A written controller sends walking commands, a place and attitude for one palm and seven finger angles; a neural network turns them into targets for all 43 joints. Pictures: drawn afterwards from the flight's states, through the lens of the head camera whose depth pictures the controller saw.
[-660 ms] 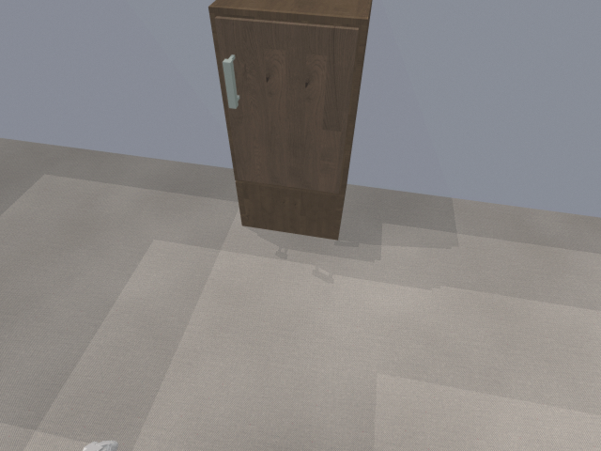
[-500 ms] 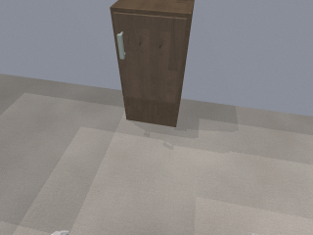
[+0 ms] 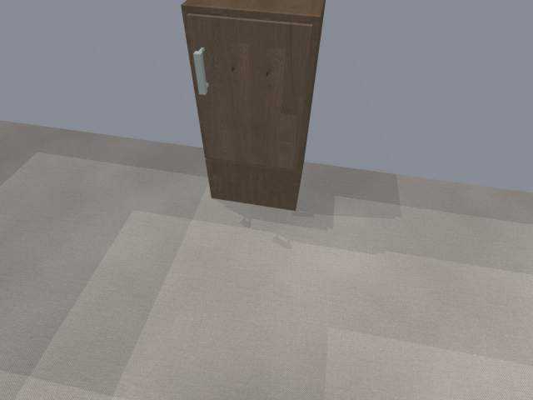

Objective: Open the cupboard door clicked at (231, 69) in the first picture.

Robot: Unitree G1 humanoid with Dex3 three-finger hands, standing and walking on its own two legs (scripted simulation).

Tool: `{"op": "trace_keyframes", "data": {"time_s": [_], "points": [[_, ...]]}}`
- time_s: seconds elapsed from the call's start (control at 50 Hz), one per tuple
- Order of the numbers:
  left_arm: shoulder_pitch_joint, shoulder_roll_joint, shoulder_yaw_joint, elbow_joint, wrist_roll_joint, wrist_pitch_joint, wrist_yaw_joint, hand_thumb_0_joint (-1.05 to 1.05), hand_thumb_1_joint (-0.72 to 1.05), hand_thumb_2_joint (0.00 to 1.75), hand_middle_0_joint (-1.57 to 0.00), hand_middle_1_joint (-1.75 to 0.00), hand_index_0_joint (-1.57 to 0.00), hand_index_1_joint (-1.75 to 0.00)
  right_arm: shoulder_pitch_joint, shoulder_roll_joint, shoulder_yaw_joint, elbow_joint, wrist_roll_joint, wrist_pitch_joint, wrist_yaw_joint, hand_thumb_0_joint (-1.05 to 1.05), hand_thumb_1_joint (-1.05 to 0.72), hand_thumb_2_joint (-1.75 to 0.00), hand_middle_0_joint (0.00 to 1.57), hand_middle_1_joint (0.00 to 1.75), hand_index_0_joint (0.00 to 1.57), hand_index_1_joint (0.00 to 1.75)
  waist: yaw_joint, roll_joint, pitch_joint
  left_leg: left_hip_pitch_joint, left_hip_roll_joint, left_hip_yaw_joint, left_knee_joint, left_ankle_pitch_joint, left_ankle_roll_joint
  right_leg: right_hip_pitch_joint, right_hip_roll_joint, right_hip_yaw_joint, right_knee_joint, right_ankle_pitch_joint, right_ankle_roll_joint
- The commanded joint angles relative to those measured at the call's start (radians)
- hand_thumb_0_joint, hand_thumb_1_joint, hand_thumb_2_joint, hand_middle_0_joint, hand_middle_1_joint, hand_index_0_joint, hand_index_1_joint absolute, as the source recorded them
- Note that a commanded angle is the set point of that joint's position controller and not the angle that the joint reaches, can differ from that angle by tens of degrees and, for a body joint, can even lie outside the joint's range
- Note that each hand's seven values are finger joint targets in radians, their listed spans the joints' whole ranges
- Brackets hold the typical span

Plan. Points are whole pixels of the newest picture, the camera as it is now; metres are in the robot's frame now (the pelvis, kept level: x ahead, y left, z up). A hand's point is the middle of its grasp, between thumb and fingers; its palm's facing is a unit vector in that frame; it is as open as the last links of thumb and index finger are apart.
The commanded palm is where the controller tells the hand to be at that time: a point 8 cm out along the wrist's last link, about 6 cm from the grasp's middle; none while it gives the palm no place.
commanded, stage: stand and wait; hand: left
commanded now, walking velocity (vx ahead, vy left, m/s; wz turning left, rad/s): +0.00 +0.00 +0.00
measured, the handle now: (202, 71) +1.14 +0.29 -0.05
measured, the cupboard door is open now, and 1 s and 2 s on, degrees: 0 0 0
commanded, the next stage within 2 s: look at it before walking up in 0.16 s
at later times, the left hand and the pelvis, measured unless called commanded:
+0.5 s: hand out of the picture +0.08 +0.24 -0.15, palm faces -0.03 -0.94 -0.33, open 7.4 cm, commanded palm none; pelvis +0.00 +0.00 +0.00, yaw +0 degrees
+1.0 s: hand out of the picture +0.08 +0.25 -0.16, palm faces -0.01 -0.94 -0.34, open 7.4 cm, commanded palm none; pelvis +0.00 +0.00 +0.00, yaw +1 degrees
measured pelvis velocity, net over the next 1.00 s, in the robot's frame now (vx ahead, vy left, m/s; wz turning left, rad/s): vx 0.00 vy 0.00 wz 0.01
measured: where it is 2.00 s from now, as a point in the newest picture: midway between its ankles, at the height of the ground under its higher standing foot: outside the picture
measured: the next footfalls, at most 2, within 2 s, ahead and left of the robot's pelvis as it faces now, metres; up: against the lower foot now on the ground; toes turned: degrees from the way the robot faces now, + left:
right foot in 1.72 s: +0.21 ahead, -0.06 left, +0.00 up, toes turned +23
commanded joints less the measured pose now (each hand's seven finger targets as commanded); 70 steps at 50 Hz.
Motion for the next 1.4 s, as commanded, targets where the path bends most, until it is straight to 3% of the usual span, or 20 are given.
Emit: {"op": "trace_keyframes", "data": {"time_s": [0.0,0.88,0.9,0.96,0.98,1.02,1.06,1.1,1.12,1.14,1.16,1.18,1.2,1.22,1.24,1.26,1.28,1.32,1.36,1.38], "points": [[-0.062,0.201,0.045,-0.065,0.002,-0.026,0.008,0.00,0.90,0.90,-0.20,-0.30,-0.20,-0.30,-0.064,-0.200,-0.041,-0.068,0.003,-0.029,-0.013,0.00,-0.90,-0.90,0.20,0.30,0.20,0.30,0.005,-0.003,-0.036,-0.023,0.112,-0.102,-0.081,0.070,0.034,0.002,-0.104,0.102,-0.089,0.034,-0.041],[-0.051,0.202,0.043,-0.052,0.003,-0.029,0.009,0.00,0.90,0.90,-0.20,-0.30,-0.20,-0.30,-0.074,-0.203,-0.039,-0.054,0.006,-0.029,-0.014,0.00,-0.90,-0.90,0.20,0.30,0.20,0.30,0.006,0.006,-0.048,0.026,0.122,-0.099,-0.096,0.152,0.030,0.025,-0.109,0.090,-0.100,0.130,-0.035],[-0.057,0.201,0.046,-0.056,0.003,-0.025,0.010,0.00,0.90,0.90,-0.20,-0.30,-0.20,-0.30,-0.072,-0.200,-0.038,-0.059,0.006,-0.026,-0.012,0.00,-0.90,-0.90,0.20,0.30,0.20,0.30,0.006,0.008,-0.036,0.003,0.121,-0.104,-0.087,0.164,0.030,0.029,-0.110,0.078,-0.084,0.132,-0.031],[0.002,0.104,0.036,-0.061,0.002,0.004,0.022,0.00,0.90,0.90,-0.20,-0.30,-0.20,-0.30,-0.030,-0.095,-0.022,-0.069,0.003,-0.001,-0.007,0.00,-0.90,-0.90,0.20,0.30,0.20,0.30,0.014,0.014,-0.031,-0.076,0.112,-0.110,-0.032,0.180,0.023,0.028,-0.122,0.047,-0.025,0.124,-0.009],[0.014,0.100,0.038,-0.068,0.002,0.010,0.024,0.00,0.90,0.90,-0.20,-0.30,-0.20,-0.30,-0.019,-0.087,-0.024,-0.078,0.002,0.008,-0.006,0.00,-0.90,-0.90,0.20,0.30,0.20,0.30,0.017,0.005,-0.028,-0.109,0.106,-0.118,-0.012,0.171,0.023,0.025,-0.129,0.043,-0.013,0.111,-0.007],[0.030,0.117,0.051,-0.093,0.006,0.017,0.026,0.00,0.90,0.90,-0.20,-0.30,-0.20,-0.30,-0.012,-0.087,-0.033,-0.108,0.000,0.020,-0.003,0.00,-0.90,-0.90,0.20,0.30,0.20,0.30,0.023,-0.038,-0.027,-0.174,0.079,-0.111,0.060,0.146,0.020,0.025,-0.166,0.059,-0.011,0.093,-0.022],[0.047,0.147,0.068,-0.126,0.009,0.019,0.029,0.00,0.90,0.90,-0.20,-0.30,-0.20,-0.30,0.005,-0.076,-0.046,-0.140,0.000,0.030,-0.002,0.00,-0.90,-0.90,0.20,0.30,0.20,0.30,0.026,-0.132,-0.061,-0.208,0.035,-0.058,0.212,0.086,0.007,0.028,-0.269,0.116,-0.040,0.120,-0.085],[0.042,0.155,0.079,-0.159,0.015,0.015,0.035,0.00,0.90,0.90,-0.20,-0.30,-0.20,-0.30,0.016,-0.057,-0.059,-0.167,0.000,0.038,-0.003,0.00,-0.90,-0.90,0.20,0.30,0.20,0.30,0.026,-0.220,-0.047,-0.252,0.016,0.003,0.420,-0.238,-0.012,0.004,-0.380,0.154,-0.065,0.248,-0.181],[0.032,0.146,0.082,-0.173,0.021,0.014,0.040,0.00,0.90,0.90,-0.20,-0.30,-0.20,-0.30,0.017,-0.052,-0.065,-0.176,0.003,0.038,0.000,0.00,-0.90,-0.90,0.20,0.30,0.20,0.30,0.023,-0.202,-0.038,-0.253,0.033,0.012,0.464,-0.298,-0.014,-0.008,-0.393,0.129,-0.051,0.334,-0.200],[0.005,0.145,0.083,-0.185,0.024,0.012,0.039,0.00,0.90,0.90,-0.20,-0.30,-0.20,-0.30,0.035,-0.031,-0.066,-0.178,0.007,0.036,0.005,0.00,-0.90,-0.90,0.20,0.30,0.20,0.30,0.000,-0.181,-0.025,-0.232,0.051,0.018,0.421,-0.294,-0.020,-0.016,-0.378,0.072,-0.005,0.405,-0.189],[-0.009,0.141,0.085,-0.194,0.023,0.012,0.037,0.00,0.90,0.90,-0.20,-0.30,-0.20,-0.30,0.066,-0.017,-0.066,-0.178,0.009,0.033,0.009,0.00,-0.90,-0.90,0.20,0.30,0.20,0.30,-0.017,-0.167,-0.032,-0.194,0.055,0.036,0.315,-0.231,-0.023,-0.020,-0.358,0.019,0.059,0.430,-0.155],[0.005,0.130,0.088,-0.194,0.015,0.013,0.033,0.00,0.90,0.90,-0.20,-0.30,-0.20,-0.30,0.111,-0.014,-0.063,-0.168,0.004,0.029,0.010,0.00,-0.90,-0.90,0.20,0.30,0.20,0.30,-0.027,-0.130,-0.074,-0.097,0.043,0.065,0.194,-0.105,-0.020,-0.041,-0.323,-0.035,0.114,0.331,-0.104],[0.027,0.107,0.085,-0.199,0.007,0.020,0.027,0.00,0.90,0.90,-0.20,-0.30,-0.20,-0.30,0.158,-0.042,-0.067,-0.165,-0.005,0.022,0.013,0.00,-0.90,-0.90,0.20,0.30,0.20,0.30,-0.046,-0.026,-0.101,0.028,0.070,-0.005,0.060,-0.011,0.003,-0.146,-0.262,-0.092,0.234,0.113,-0.039],[0.029,0.034,0.076,-0.228,0.004,0.027,0.014,0.00,0.90,0.90,-0.20,-0.30,-0.20,-0.30,0.201,-0.148,-0.094,-0.172,-0.017,0.016,0.012,0.00,-0.90,-0.90,0.20,0.30,0.20,0.30,-0.065,0.288,-0.082,0.087,0.291,-0.390,-0.098,-0.051,0.109,-0.372,-0.090,-0.169,0.472,-0.317,0.046],[-0.039,0.025,0.071,-0.267,0.015,0.029,0.011,0.00,0.90,0.90,-0.20,-0.30,-0.20,-0.30,0.243,-0.192,-0.105,-0.165,-0.017,0.016,0.007,0.00,-0.90,-0.90,0.20,0.30,0.20,0.30,-0.093,0.285,-0.045,0.021,0.399,-0.572,-0.213,-0.264,0.213,-0.449,-0.048,-0.082,0.638,-0.446,0.041],[-0.085,0.022,0.077,-0.263,0.019,0.028,0.009,0.00,0.90,0.90,-0.20,-0.30,-0.20,-0.30,0.241,-0.158,-0.102,-0.158,-0.013,0.013,0.000,0.00,-0.90,-0.90,0.20,0.30,0.20,0.30,-0.085,0.194,0.003,-0.034,0.353,-0.586,-0.248,-0.442,0.202,-0.495,-0.065,-0.001,0.709,-0.346,0.026],[-0.073,0.019,0.082,-0.249,0.018,0.017,0.000,0.00,0.90,0.90,-0.20,-0.30,-0.20,-0.30,0.197,-0.123,-0.093,-0.171,-0.011,0.007,-0.006,0.00,-0.90,-0.90,0.20,0.30,0.20,0.30,-0.059,0.154,0.036,-0.068,0.312,-0.537,-0.248,-0.486,0.187,-0.506,-0.079,0.016,0.733,-0.256,0.024],[-0.006,0.015,0.085,-0.213,0.021,0.002,-0.015,0.00,0.90,0.90,-0.20,-0.30,-0.20,-0.30,0.161,-0.073,-0.080,-0.181,-0.008,-0.016,-0.011,0.00,-0.90,-0.90,0.20,0.30,0.20,0.30,-0.022,0.105,0.020,-0.076,0.245,-0.419,-0.225,-0.360,0.168,-0.469,-0.086,0.008,0.716,-0.147,0.034],[0.030,-0.012,0.083,-0.199,0.019,-0.002,-0.019,0.00,0.90,0.90,-0.20,-0.30,-0.20,-0.30,0.179,-0.059,-0.083,-0.169,-0.004,-0.028,-0.014,0.00,-0.90,-0.90,0.20,0.30,0.20,0.30,-0.019,0.104,-0.010,-0.032,0.207,-0.352,-0.209,-0.268,0.172,-0.451,-0.075,-0.010,0.667,-0.117,0.045],[0.023,-0.020,0.083,-0.202,0.018,-0.003,-0.020,0.00,0.90,0.90,-0.20,-0.30,-0.20,-0.30,0.196,-0.055,-0.086,-0.167,-0.004,-0.031,-0.014,0.00,-0.90,-0.90,0.20,0.30,0.20,0.30,-0.026,0.113,-0.010,-0.020,0.205,-0.355,-0.206,-0.252,0.183,-0.451,-0.074,-0.014,0.630,-0.120,0.049]]}}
